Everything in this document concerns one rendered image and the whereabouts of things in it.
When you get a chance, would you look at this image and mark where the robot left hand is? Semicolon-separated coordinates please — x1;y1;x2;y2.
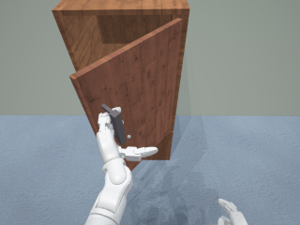
97;107;158;164

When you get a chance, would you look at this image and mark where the robot right hand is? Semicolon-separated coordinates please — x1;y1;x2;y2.
217;199;248;225

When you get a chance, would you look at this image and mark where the handle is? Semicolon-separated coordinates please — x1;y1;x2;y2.
101;103;127;145

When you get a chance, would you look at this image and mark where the cupboard door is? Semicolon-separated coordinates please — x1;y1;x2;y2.
69;18;183;171

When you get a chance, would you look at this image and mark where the left robot forearm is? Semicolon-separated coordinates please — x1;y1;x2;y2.
84;157;133;225

